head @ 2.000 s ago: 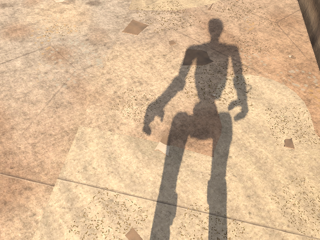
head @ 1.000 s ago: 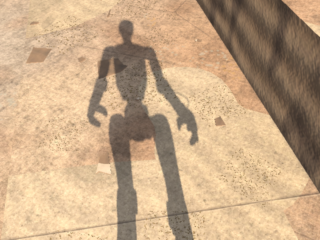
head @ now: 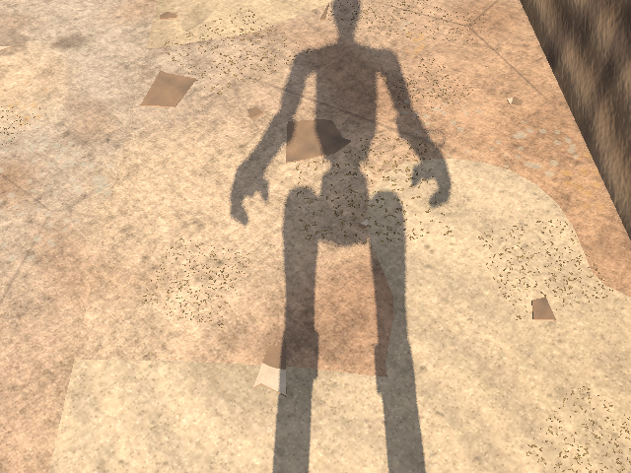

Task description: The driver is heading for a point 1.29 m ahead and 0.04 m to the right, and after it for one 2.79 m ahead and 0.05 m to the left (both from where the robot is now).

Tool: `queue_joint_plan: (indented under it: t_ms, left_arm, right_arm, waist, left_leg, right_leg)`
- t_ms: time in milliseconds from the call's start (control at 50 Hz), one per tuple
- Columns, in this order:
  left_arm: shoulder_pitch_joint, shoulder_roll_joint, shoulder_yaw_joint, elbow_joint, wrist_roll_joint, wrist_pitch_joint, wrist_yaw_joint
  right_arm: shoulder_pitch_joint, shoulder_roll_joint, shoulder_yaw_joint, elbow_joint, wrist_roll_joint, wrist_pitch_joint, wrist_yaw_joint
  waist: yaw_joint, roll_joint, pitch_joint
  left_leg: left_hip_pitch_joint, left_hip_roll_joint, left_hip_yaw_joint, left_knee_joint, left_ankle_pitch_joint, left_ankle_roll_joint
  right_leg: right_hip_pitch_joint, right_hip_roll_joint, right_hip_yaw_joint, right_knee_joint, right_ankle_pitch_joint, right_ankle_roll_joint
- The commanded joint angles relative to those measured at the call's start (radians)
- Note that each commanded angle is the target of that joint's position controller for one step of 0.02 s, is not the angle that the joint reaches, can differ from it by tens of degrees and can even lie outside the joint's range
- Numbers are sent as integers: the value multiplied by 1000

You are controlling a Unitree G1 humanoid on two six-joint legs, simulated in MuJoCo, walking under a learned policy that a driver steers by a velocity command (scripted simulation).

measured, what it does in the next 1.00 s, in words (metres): walks ahead: left foot, then right foot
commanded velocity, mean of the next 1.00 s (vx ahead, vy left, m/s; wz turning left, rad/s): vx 0.21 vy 0.00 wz -0.06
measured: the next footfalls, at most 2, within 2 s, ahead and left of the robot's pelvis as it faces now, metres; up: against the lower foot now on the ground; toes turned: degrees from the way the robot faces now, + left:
left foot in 0.08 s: +0.05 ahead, +0.12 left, +0.00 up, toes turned -6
right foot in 0.54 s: +0.00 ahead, -0.13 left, +0.00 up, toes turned -15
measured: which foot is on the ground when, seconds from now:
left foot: up 0.00-0.06, down 0.08-0.54, up 0.56-1.00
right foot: down 0.00-0.08, up 0.10-0.52, down 0.54-1.00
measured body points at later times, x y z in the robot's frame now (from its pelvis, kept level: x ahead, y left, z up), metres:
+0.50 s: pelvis +0.00 +0.01 +0.01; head +0.03 +0.00 +0.46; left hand +0.24 +0.21 -0.08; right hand +0.03 -0.29 -0.10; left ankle +0.01 +0.12 -0.73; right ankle -0.03 -0.13 -0.71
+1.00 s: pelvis +0.17 -0.01 -0.02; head +0.22 -0.01 +0.43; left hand +0.18 +0.28 -0.14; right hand +0.39 -0.25 -0.10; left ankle +0.31 +0.09 -0.73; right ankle -0.03 -0.12 -0.73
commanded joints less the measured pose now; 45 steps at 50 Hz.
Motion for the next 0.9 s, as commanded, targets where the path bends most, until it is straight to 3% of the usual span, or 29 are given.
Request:
queue_joint_plan:
  t_ms: [20, 60, 80, 100, 120, 140, 160, 180, 200, 260, 320, 360, 400, 460, 520, 540, 560, 580, 600, 620, 660, 700, 800, 840, 900]
  left_arm:
    - [-48, 182, 62, -83, -14, 25, 12]
    - [-92, 170, 61, -105, -26, 41, 11]
    - [-74, 141, 54, -109, -20, 41, 10]
    - [-23, 72, 37, -107, 5, 37, 2]
    - [-15, 105, 50, -134, 3, 21, 5]
    - [-6, 179, 72, -109, 5, 13, 4]
    - [0, 198, 85, -83, -4, 17, 2]
    - [24, 179, 85, -57, -5, 28, 8]
    - [20, 161, 80, -55, -1, 35, 10]
    - [-42, 117, 64, -89, -16, 37, 1]
    - [-100, 95, 49, -123, -11, 37, -9]
    - [-117, 76, 36, -138, 0, 37, -16]
    - [-119, 66, 26, -142, 0, 37, -21]
    - [-109, 55, 14, -130, -2, 22, -25]
    - [2, 73, 26, -71, -1, -6, -32]
    - [85, 96, 36, -45, -2, -10, -26]
    - [208, 160, 49, -30, 10, -13, -16]
    - [210, 257, 78, -31, 19, -22, -19]
    - [178, 184, 62, -44, 19, -47, -22]
    - [122, 123, 42, -40, 11, -66, -22]
    - [51, 86, 31, -37, 4, -88, -22]
    - [46, 63, 28, -34, 23, -105, -19]
    - [60, 97, 45, -7, 23, -110, -15]
    - [88, 120, 53, 14, 13, -107, -14]
    - [116, 148, 64, 43, -5, -96, -16]
  right_arm:
    - [3, -37, -8, -67, 13, -22, 15]
    - [79, -47, -19, -42, 11, -24, 26]
    - [106, -84, -34, -35, 3, -20, 22]
    - [125, -172, -54, -52, -16, -11, 10]
    - [99, -223, -61, -55, -48, -10, 17]
    - [61, -171, -46, -85, -47, -21, 14]
    - [8, -127, -34, -89, -38, -29, 10]
    - [-28, -114, -30, -99, -25, -33, 5]
    - [-35, -107, -27, -97, -12, -36, -2]
    - [27, -105, -25, -81, -20, -26, -23]
    - [78, -131, -36, -66, -20, -11, -32]
    - [78, -153, -42, -61, -16, -7, -25]
    - [85, -171, -49, -56, -4, -7, -12]
    - [109, -168, -41, -25, 17, -21, 15]
    - [97, -164, -30, 0, 46, -26, 32]
    - [91, -109, -10, 2, 36, -36, 38]
    - [44, -14, 24, -30, 4, -50, 49]
    - [27, -51, 8, -71, 21, -60, 44]
    - [10, -139, -19, -63, 37, -63, 38]
    - [36, -153, -31, -52, 47, -59, 42]
    - [63, -148, -40, -25, 33, -53, 38]
    - [81, -102, -32, -9, 31, -55, 39]
    - [11, -37, -6, -43, 21, -54, 56]
    - [-47, -20, 6, -71, 19, -56, 67]
    - [-100, -29, 9, -106, 23, -58, 84]
  waist:
    - [-14, -165, -180]
    - [-55, -161, -183]
    - [-49, -113, -182]
    - [-22, 134, -174]
    - [-9, 324, -128]
    - [-12, 196, -98]
    - [12, 120, -69]
    - [24, 94, -60]
    - [13, 104, -52]
    - [-29, 130, -71]
    - [-68, 134, -89]
    - [-74, 137, -96]
    - [-84, 138, -104]
    - [-81, 158, -55]
    - [-2, 120, -37]
    - [34, 95, -90]
    - [76, -98, -175]
    - [83, -239, -105]
    - [98, -143, -50]
    - [58, -169, 5]
    - [21, -162, 69]
    - [5, -116, 62]
    - [23, -77, 61]
    - [46, -64, 84]
    - [51, -50, 104]
  left_leg:
    - [-10, 8, -10, -125, 81, -28]
    - [137, -1, 26, -349, 262, -17]
    - [251, 66, -14, -403, 331, 8]
    - [360, 300, -252, -451, 454, 98]
    - [270, 483, -483, -483, 562, 263]
    - [245, 479, -452, -495, 562, 307]
    - [225, 419, -340, -473, 553, 267]
    - [236, 360, -249, -463, 534, 227]
    - [253, 345, -204, -453, 593, 222]
    - [314, 318, -94, -454, 686, 237]
    - [398, 359, -79, -461, 676, 259]
    - [376, 370, -64, -466, 668, 270]
    - [332, 370, -56, -514, 428, 268]
    - [236, 355, -98, -569, 148, 262]
    - [122, 312, -93, -482, 167, 213]
    - [15, 268, -59, -394, 165, 158]
    - [-159, 161, 40, -93, 3, 75]
    - [-390, 76, 78, 119, -167, 28]
    - [-417, 127, -33, 275, -126, 27]
    - [-456, 139, -64, 310, -22, 34]
    - [-476, 151, -86, 312, 138, 19]
    - [-438, 146, -87, 319, 269, 1]
    - [-355, 161, -21, 87, 450, -31]
    - [-336, 164, 15, 4, 464, -15]
    - [-330, 159, 46, -88, 422, 33]
  right_leg:
    - [225, -188, 268, -101, 515, -194]
    - [151, -139, 252, -78, 350, -151]
    - [51, -96, 227, -33, 164, -106]
    - [-131, 23, 104, 202, -168, -39]
    - [-278, 87, 25, 396, -433, 7]
    - [-283, 37, 63, 572, -399, 23]
    - [-293, 30, 58, 634, -329, 31]
    - [-299, 21, 46, 657, -270, 46]
    - [-318, 16, 39, 684, -217, 63]
    - [-324, 9, -27, 645, -148, 93]
    - [-326, -27, -53, 518, -147, 108]
    - [-252, -41, -69, 424, -167, 101]
    - [-173, -45, -107, 325, -175, 77]
    - [-37, -19, -150, 136, -205, 23]
    - [228, 23, -196, -193, -10, -49]
    - [417, -30, -133, -198, 15, -68]
    - [605, -242, 115, -207, 89, -121]
    - [530, -429, 354, -296, -133, -279]
    - [453, -415, 352, -340, -270, -305]
    - [428, -359, 275, -366, -344, -262]
    - [388, -302, 139, -415, -216, -204]
    - [354, -263, 4, -424, 3, -180]
    - [300, -235, -191, -432, 184, -176]
    - [301, -255, -224, -438, 206, -179]
    - [371, -285, -260, -413, 265, -170]
Velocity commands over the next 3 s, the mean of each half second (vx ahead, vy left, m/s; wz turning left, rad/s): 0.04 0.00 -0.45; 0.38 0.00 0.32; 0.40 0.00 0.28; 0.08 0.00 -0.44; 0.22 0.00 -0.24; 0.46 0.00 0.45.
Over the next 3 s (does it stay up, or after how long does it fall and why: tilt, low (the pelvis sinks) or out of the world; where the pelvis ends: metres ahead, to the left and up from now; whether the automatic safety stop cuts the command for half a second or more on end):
stays up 0.86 0.01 0.00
